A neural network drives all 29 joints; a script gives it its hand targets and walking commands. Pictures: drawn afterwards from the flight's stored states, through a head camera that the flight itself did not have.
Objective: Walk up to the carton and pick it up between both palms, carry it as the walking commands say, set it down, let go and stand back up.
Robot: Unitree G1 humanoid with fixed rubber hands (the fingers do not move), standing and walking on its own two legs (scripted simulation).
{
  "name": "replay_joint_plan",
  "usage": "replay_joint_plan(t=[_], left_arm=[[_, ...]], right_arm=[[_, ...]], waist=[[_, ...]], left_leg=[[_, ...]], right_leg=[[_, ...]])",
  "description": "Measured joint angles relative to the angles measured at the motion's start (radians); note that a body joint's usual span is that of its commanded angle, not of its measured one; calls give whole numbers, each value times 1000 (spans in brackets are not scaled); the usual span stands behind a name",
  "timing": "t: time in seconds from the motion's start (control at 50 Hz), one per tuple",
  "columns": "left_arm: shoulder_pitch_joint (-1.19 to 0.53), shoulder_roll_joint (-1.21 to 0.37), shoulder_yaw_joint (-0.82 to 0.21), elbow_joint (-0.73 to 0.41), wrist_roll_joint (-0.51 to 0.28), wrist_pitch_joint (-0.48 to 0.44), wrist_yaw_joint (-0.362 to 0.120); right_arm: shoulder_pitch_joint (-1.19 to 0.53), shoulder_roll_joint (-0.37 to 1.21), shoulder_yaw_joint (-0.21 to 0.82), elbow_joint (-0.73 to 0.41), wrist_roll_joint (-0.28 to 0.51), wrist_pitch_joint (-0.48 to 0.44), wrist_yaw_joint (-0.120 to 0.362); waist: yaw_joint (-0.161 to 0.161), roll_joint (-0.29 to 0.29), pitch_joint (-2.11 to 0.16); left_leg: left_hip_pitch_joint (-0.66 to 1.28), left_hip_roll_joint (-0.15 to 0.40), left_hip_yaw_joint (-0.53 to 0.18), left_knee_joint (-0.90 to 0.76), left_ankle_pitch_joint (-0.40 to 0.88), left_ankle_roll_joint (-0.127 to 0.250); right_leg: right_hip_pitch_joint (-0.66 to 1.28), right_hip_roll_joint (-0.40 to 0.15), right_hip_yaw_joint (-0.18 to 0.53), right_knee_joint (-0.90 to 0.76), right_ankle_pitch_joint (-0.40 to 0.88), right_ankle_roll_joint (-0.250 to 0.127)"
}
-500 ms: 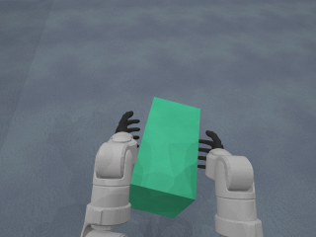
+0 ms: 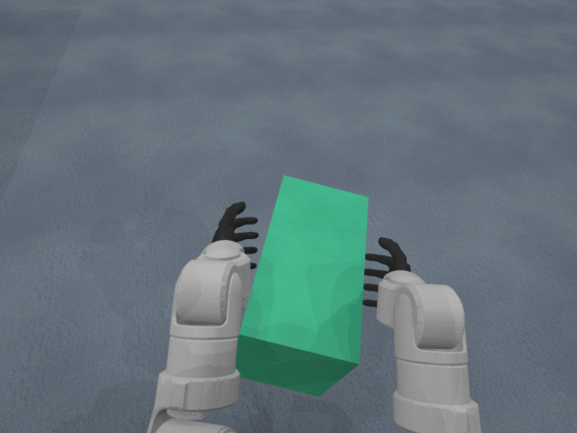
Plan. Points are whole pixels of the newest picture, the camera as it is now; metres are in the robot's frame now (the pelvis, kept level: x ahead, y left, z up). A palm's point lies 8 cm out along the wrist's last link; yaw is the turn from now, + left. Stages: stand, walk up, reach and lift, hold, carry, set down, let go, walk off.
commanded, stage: carry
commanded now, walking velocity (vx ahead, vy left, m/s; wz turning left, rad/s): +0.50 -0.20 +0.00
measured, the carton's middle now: (301, 284) +0.36 +0.01 -0.02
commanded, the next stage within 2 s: none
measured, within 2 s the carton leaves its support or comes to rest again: neither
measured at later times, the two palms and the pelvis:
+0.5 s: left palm (312, 156) +0.53 +0.00 +0.11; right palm (441, 191) +0.50 -0.22 +0.08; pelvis +0.20 -0.09 +0.01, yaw -1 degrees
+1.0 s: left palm (340, 97) +0.74 -0.06 +0.10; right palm (444, 124) +0.71 -0.27 +0.08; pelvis +0.40 -0.15 +0.00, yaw -2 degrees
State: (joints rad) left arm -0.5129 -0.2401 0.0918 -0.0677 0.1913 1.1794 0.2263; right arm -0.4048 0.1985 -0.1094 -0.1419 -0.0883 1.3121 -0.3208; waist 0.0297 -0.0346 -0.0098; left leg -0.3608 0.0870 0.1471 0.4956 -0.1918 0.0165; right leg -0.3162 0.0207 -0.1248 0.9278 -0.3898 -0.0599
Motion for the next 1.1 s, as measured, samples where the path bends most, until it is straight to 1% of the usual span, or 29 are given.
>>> replay_joint_plan(t=[0.04, 0.08, 0.14, 0.2, 0.22, 0.24, 0.26, 0.28, 0.32, 0.34, 0.38, 0.48, 0.54, 0.6, 0.64, 0.66, 0.68, 0.7, 0.72, 0.74, 0.78, 0.84, 0.9, 0.96, 0.98, 1.0, 1.02, 1.06, 1.1], left_arm=[[7, 3, 0, 8, 0, 7, 6], [8, 4, 0, 8, 0, 11, 10], [8, 4, 0, 8, 0, 11, 10], [8, 4, 0, 6, 0, 11, 10], [8, 4, 0, 3, 0, 11, 9], [8, 3, 0, -1, 0, 10, 9], [7, 3, 0, -1, 0, 9, 9], [8, 2, -1, 0, 0, 7, 8], [4, 1, -4, 14, 0, 7, 2], [4, 1, -4, 20, 0, 7, 2], [3, 1, -4, 22, 0, 7, 2], [-2, -1, -4, 17, 0, 5, 1], [-2, -1, -4, 18, 0, 5, 1], [-3, -2, -4, 16, 0, 5, 1], [-4, -2, -4, 14, 0, 5, 2], [-4, -2, -4, 14, 0, 4, 4], [-3, -1, -4, 15, 0, 4, 5], [-2, -1, -2, 20, 0, 4, 5], [-2, -1, -1, 26, 0, 5, 8], [0, 0, -1, 31, 0, 6, 11], [4, 2, -1, 34, 0, 10, 16], [4, 2, -1, 33, 0, 11, 18], [4, 2, -1, 24, 0, 11, 18], [4, 2, -3, 4, 0, 11, 13], [4, 2, -3, -4, 0, 10, 11], [4, 1, -3, -9, 0, 8, 8], [4, 1, -4, -11, 0, 3, 6], [-3, -2, -6, -1, 0, 1, -1], [-3, -2, -6, 5, 0, 1, -4]], right_arm=[[0, 0, 1, 25, 0, 1, 5], [-1, 0, 1, 30, 0, 2, 10], [-1, 1, 1, 30, 0, 2, 10], [-1, 1, 1, 28, 0, 2, 11], [-1, 1, 2, 24, 0, 3, 11], [-1, 1, 3, 20, 0, 3, 11], [-1, 0, 3, 17, 0, 3, 11], [0, 0, 2, 16, 0, 2, 11], [3, -3, -7, 16, 0, 4, 11], [3, -3, -8, 15, 0, 7, 8], [3, -3, -8, 10, 0, 12, 8], [3, -2, -7, -9, 0, 13, 3], [3, -3, -7, -9, 0, 13, 3], [2, -3, -7, -9, 0, 13, 3], [3, -2, -7, -10, 0, 13, 3], [3, -2, -6, -5, 0, 11, 3], [3, -2, -5, 2, 0, 10, 3], [3, -2, -4, 10, 0, 10, 3], [3, -1, -4, 19, 0, 10, 3], [3, -1, -4, 29, 0, 10, 3], [2, -1, -2, 44, 1, 10, 4], [2, -1, -2, 45, 3, 10, 5], [2, -1, -1, 39, 3, 10, 9], [2, -1, 1, 19, 3, 10, 11], [2, 0, 2, 8, 3, 10, 11], [2, 0, 2, 0, 3, 10, 11], [2, -1, 2, -5, 3, 9, 11], [3, -3, -8, -8, 3, 8, 9], [4, -3, -9, -9, 3, 10, 5]], waist=[[1, -1, -2], [2, -2, -7], [2, -1, -13], [3, 2, -38], [3, 2, -48], [2, 10, -53], [2, 24, -51], [3, 44, -40], [1, 54, -18], [1, 53, -12], [0, 49, -6], [0, 39, 1], [-1, 37, 3], [-2, 37, -22], [-3, 38, -45], [-2, 21, -45], [-3, 6, -39], [-4, 0, -31], [-4, 1, -22], [-3, 1, -16], [-2, 0, -12], [-1, -1, -13], [0, 1, -16], [0, 2, -39], [0, 6, -44], [-1, 19, -45], [-1, 41, -36], [-2, 58, -12], [-2, 56, 1]], left_leg=[[38, 14, -4, -25, -15, -13], [71, 25, -5, -56, -19, -28], [112, 40, -6, -91, -30, -50], [124, 57, -6, -92, -61, -83], [124, 62, -5, -84, -75, -95], [124, 72, -6, -61, -98, -107], [125, 87, -6, -21, -127, -110], [122, 102, -8, 50, -172, -110], [88, 91, -10, 230, -289, -109], [67, 79, -10, 294, -313, -107], [25, 52, -11, 354, -324, -104], [-74, 13, -12, 351, -271, -92], [-99, 0, -13, 274, -187, -83], [-98, -10, -13, 134, -76, -74], [-73, -15, 3, 5, 30, -67], [-60, -20, 12, 0, 49, -26], [-52, -22, 14, 16, 33, 0], [-38, -20, 12, 21, 14, 11], [-23, -13, 8, 20, -2, 14], [-4, -7, 4, 12, -12, 12], [32, 5, -1, -20, -19, -1], [78, 19, -3, -73, -20, -19], [113, 37, -3, -99, -36, -45], [120, 50, -2, -94, -70, -78], [121, 55, -3, -77, -90, -90], [121, 68, -3, -44, -117, -97], [121, 88, -3, 13, -149, -99], [89, 87, -7, 194, -271, -99], [46, 65, -8, 312, -321, -98]], right_leg=[[-64, -7, 2, 70, -2, 0], [-109, -26, 3, 25, -3, 0], [-138, -56, 4, -149, -4, 0], [-137, -64, 3, -376, 30, 0], [-129, -63, 4, -455, 70, 0], [-116, -56, 1, -500, 175, 4], [-102, -45, -2, -516, 296, 6], [-92, -30, -3, -496, 317, 9], [-53, -23, -1, -481, 243, 10], [-33, -23, -1, -489, 217, 10], [7, -25, -1, -523, 201, 8], [101, -22, -2, -595, 180, 3], [165, -14, -3, -613, 147, 3], [197, 0, -4, -588, 88, 3], [198, 12, -5, -527, 30, 4], [181, 5, -4, -452, -1, 3], [141, -2, -5, -331, -12, 3], [90, -1, -1, -185, -14, 3], [41, 3, 0, -56, -15, 3], [-2, 3, 1, 31, -16, 4], [-67, -6, 3, 78, -18, 4], [-128, -39, 4, -35, -19, 4], [-139, -59, 5, -244, 6, 4], [-134, -58, 4, -461, 80, 4], [-120, -54, 4, -518, 164, 5], [-105, -45, 1, -545, 287, 7], [-93, -30, -2, -535, 335, 16], [-58, -19, 0, -512, 272, 18], [-20, -22, 0, -520, 225, 16]])
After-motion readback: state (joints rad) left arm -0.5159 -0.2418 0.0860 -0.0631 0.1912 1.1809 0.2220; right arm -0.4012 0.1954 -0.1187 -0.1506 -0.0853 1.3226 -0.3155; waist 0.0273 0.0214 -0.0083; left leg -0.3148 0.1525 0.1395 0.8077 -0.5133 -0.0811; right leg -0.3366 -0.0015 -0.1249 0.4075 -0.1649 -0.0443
